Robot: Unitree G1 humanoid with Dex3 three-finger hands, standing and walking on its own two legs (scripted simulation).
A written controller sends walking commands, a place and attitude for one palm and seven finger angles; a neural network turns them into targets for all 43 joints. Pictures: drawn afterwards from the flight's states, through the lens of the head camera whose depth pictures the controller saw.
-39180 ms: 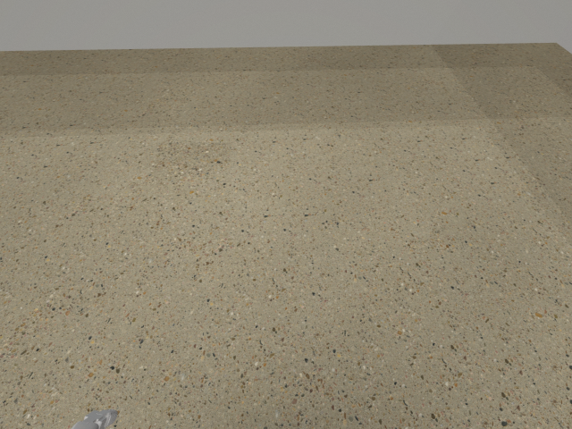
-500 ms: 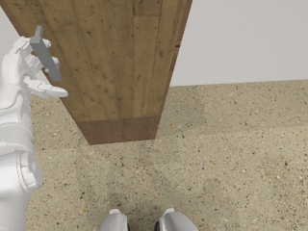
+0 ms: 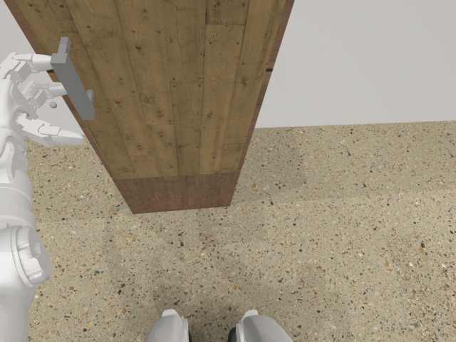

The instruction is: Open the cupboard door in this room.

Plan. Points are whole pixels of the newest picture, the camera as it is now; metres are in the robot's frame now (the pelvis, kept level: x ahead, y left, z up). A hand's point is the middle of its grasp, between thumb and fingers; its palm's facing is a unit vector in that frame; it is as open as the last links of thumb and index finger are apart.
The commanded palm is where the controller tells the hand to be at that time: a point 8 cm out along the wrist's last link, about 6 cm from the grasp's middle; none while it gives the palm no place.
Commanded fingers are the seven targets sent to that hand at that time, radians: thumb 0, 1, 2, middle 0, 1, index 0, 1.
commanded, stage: move the hooked fingers beside the handle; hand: left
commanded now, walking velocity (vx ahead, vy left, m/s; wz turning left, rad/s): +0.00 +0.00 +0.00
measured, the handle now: (77, 81) +0.54 +0.22 +0.09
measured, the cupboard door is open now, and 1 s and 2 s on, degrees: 0 0 0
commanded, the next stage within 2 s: slide the fingers in behind the handle in 1.06 s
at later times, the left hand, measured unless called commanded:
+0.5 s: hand (37, 107) +0.49 +0.27 +0.08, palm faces +0.04 -1.00 +0.01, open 14.0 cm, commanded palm +0.47 +0.32 +0.09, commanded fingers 0.00 -0.50 0.30 -0.30 -1.20 -0.30 -1.20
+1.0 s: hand (42, 107) +0.48 +0.27 +0.08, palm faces +0.06 -1.00 +0.00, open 14.0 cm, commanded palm +0.46 +0.32 +0.09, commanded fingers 0.00 -0.50 0.30 -0.30 -1.20 -0.30 -1.20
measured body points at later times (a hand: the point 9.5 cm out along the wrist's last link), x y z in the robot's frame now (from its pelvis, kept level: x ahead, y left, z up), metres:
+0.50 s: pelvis +0.00 +0.01 +0.00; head +0.13 +0.04 +0.43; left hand +0.48 +0.33 +0.08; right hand +0.01 -0.27 -0.10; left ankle +0.01 +0.08 -0.68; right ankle -0.01 -0.11 -0.68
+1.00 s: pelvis +0.00 +0.00 +0.00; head +0.12 +0.03 +0.43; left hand +0.48 +0.32 +0.09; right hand +0.01 -0.27 -0.10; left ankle +0.01 +0.08 -0.68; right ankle -0.01 -0.11 -0.68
